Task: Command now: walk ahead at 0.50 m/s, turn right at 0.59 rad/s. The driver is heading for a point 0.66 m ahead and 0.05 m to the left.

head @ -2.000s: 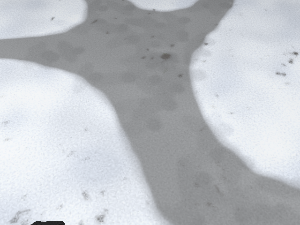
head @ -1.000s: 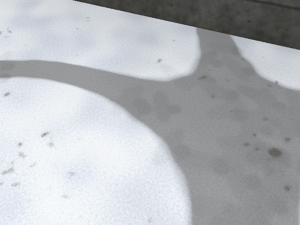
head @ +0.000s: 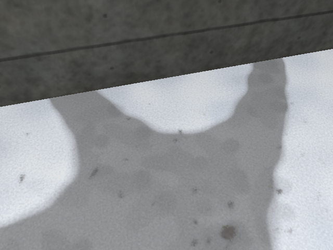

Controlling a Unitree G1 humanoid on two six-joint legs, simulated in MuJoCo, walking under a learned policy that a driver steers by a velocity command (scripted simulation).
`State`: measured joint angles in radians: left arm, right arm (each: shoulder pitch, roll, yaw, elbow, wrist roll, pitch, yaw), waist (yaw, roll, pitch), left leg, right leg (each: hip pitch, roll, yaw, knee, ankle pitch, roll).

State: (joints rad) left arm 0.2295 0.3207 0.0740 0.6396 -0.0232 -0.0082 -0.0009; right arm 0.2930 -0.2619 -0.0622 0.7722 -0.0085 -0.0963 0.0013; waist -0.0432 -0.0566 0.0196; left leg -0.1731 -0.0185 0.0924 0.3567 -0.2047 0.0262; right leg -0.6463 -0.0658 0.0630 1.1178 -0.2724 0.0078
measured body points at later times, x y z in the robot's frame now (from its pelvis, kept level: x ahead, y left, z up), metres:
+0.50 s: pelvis +0.27 -0.08 +0.00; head +0.29 -0.10 +0.45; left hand +0.38 +0.18 -0.10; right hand +0.35 -0.37 -0.12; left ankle +0.31 +0.08 -0.66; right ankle +0.26 -0.17 -0.74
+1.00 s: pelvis +0.53 -0.03 -0.01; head +0.58 -0.01 +0.44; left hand +0.62 +0.27 -0.12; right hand +0.70 -0.28 -0.11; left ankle +0.57 +0.05 -0.74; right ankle +0.52 -0.19 -0.65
